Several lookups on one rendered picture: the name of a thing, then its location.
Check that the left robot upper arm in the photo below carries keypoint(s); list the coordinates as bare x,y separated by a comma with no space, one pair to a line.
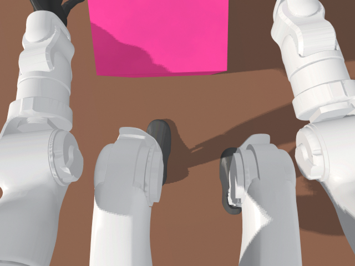
36,169

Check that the carton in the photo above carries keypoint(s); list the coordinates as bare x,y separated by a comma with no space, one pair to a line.
152,38

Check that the left robot forearm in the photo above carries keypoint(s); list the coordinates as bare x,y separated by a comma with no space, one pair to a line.
45,76

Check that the left robot hand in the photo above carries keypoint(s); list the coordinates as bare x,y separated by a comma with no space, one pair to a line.
55,6

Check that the right robot forearm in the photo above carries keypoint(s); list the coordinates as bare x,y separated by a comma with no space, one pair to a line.
313,61

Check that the robot right thigh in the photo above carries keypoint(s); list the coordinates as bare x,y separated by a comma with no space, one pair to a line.
270,227

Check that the right robot upper arm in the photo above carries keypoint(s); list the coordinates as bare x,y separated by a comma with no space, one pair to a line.
325,152

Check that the left robot foot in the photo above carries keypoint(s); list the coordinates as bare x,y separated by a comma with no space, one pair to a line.
160,131

